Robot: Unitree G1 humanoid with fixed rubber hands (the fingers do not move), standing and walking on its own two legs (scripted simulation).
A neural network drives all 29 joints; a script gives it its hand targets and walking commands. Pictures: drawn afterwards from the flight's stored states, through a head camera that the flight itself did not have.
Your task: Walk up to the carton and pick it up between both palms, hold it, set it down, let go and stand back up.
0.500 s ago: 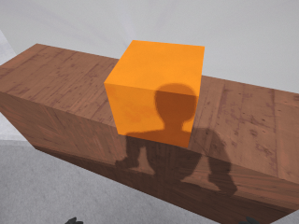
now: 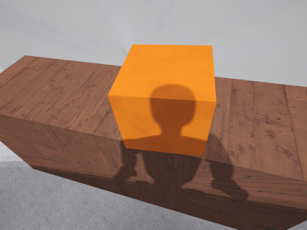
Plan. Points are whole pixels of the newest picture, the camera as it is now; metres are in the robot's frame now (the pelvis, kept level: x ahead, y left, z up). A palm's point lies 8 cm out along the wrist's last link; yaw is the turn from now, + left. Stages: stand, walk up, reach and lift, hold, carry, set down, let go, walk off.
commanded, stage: walk up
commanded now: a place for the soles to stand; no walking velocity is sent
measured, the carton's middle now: (167, 99) +0.52 -0.02 +0.04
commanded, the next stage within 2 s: none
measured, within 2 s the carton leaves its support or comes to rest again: neither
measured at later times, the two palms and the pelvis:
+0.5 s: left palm (80, 186) +0.29 +0.26 -0.09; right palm out of the picture +0.11 -0.23 -0.11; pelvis +0.12 +0.04 +0.00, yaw -9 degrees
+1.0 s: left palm (84, 188) +0.29 +0.26 -0.13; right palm (274, 228) +0.16 -0.27 -0.09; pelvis +0.10 +0.04 -0.02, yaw -11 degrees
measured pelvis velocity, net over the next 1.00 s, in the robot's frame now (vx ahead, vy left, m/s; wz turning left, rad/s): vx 0.10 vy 0.04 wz -0.19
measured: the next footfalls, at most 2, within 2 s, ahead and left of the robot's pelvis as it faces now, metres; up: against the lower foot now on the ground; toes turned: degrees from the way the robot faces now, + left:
right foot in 0.30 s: +0.23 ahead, -0.08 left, +0.00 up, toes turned -8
left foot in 0.60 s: +0.23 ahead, +0.21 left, +0.00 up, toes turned -9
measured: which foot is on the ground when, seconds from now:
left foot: down 0.00-0.36, up 0.38-0.58, down 0.60-1.00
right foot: up 0.00-0.28, down 0.30-0.64, up 0.66-0.94, down 0.96-1.00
